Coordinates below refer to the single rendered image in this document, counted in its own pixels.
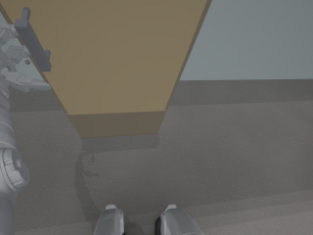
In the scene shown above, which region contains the right robot shin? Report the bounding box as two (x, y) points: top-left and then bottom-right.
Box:
(160, 205), (176, 235)

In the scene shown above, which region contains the handle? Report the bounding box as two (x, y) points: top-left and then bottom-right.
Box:
(14, 7), (52, 71)

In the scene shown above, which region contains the robot left forearm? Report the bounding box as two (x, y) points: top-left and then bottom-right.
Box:
(0, 81), (18, 150)

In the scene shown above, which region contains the robot right thigh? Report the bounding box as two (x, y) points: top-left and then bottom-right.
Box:
(160, 209), (204, 235)

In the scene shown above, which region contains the left robot hand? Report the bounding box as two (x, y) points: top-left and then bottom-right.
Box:
(0, 23), (51, 93)

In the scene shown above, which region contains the cupboard door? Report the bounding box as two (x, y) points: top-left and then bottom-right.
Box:
(0, 0), (207, 116)

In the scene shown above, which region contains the left robot upper arm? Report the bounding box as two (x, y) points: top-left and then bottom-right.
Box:
(0, 147), (30, 235)

